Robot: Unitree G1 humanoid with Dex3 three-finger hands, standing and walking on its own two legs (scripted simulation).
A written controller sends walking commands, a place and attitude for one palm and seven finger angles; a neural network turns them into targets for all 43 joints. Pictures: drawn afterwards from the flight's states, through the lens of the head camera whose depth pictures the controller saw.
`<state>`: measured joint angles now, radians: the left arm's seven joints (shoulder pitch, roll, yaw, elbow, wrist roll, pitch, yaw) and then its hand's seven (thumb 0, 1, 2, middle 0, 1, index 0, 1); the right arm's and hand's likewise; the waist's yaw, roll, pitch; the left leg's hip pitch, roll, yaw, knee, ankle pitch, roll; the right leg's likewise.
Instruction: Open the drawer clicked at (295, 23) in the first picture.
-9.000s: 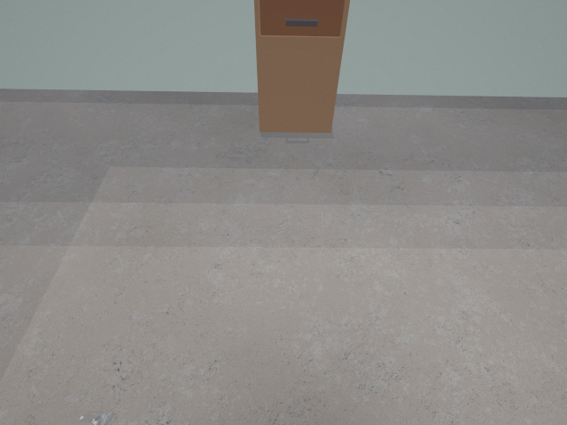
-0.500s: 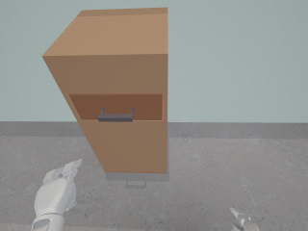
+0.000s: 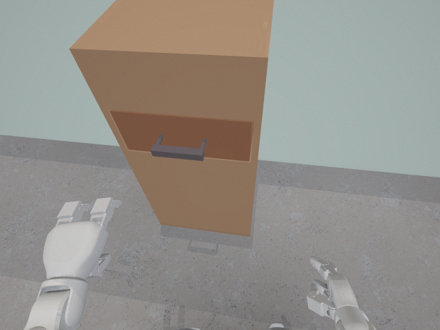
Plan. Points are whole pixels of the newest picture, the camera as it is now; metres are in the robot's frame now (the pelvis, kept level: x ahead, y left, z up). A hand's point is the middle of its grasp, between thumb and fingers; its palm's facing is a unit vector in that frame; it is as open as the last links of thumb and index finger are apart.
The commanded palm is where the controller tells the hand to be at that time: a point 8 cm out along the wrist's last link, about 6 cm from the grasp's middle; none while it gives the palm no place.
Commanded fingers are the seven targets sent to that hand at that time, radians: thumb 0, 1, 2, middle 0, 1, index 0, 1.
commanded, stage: raise the hand with hooked fingers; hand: left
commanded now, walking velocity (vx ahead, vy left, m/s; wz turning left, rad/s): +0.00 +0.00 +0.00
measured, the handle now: (179, 146) +0.57 +0.19 -0.08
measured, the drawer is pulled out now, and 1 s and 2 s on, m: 0.00 0.00 0.00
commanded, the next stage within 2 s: move the hooked fingers above the handle in 1.14 s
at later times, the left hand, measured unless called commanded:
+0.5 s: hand (99, 197) +0.30 +0.25 +0.08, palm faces +0.08 -0.06 -1.00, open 13.4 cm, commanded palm +0.28 +0.25 +0.14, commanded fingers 0.00 -0.50 0.30 -0.30 -1.20 -0.30 -1.20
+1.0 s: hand (96, 181) +0.31 +0.25 +0.11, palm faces +0.01 -0.06 -1.00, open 13.9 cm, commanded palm +0.29 +0.25 +0.17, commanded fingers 0.00 -0.50 0.30 -0.30 -1.20 -0.30 -1.20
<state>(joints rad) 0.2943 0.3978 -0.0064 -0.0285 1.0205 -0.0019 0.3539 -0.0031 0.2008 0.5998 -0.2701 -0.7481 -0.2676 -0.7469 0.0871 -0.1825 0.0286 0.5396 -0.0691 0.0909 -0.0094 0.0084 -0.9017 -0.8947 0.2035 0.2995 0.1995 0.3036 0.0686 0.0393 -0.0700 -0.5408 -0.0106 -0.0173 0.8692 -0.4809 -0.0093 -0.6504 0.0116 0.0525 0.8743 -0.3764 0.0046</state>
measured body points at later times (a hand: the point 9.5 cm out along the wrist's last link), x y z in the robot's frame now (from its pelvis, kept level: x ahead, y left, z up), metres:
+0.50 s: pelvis +0.03 +0.01 +0.03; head +0.06 -0.02 +0.47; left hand +0.29 +0.25 +0.14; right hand +0.23 -0.23 -0.08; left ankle -0.03 +0.13 -0.70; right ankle +0.04 -0.12 -0.70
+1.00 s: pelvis +0.01 +0.01 +0.04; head +0.04 -0.02 +0.49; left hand +0.31 +0.25 +0.17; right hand +0.19 -0.22 -0.08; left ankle -0.03 +0.13 -0.70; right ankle +0.04 -0.12 -0.70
